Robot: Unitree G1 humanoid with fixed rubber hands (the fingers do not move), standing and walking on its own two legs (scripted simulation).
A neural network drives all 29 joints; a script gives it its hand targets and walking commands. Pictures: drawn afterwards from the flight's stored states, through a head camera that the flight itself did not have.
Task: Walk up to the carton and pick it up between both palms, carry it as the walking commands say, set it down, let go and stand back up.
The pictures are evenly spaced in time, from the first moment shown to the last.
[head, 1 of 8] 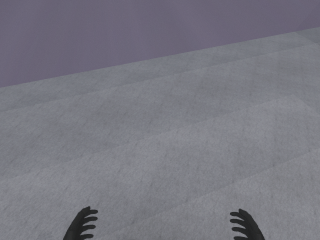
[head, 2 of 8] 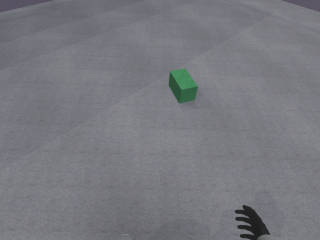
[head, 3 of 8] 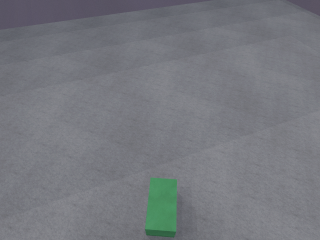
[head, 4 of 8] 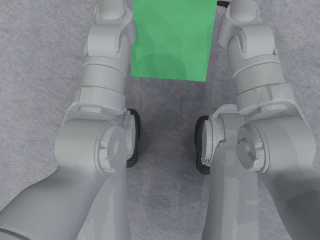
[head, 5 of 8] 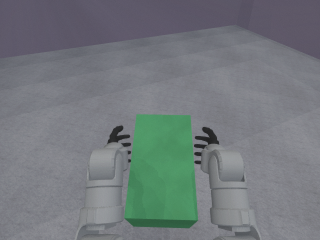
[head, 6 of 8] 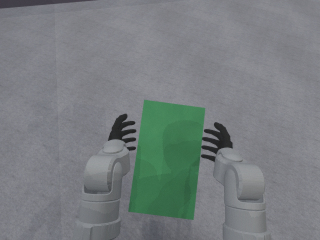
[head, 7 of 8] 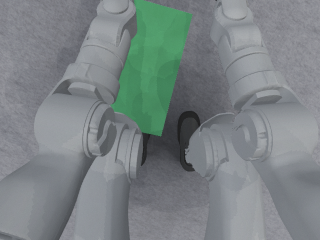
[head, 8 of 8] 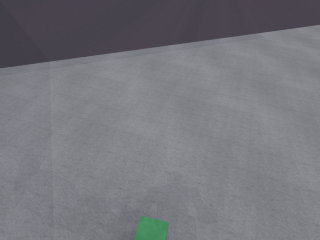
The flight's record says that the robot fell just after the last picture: no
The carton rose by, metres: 0.70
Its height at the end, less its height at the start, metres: +0.01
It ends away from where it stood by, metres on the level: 3.14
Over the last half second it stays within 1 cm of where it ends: yes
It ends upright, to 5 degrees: yes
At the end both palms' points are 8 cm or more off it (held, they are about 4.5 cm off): yes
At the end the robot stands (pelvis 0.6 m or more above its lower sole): yes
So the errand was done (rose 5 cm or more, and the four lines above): yes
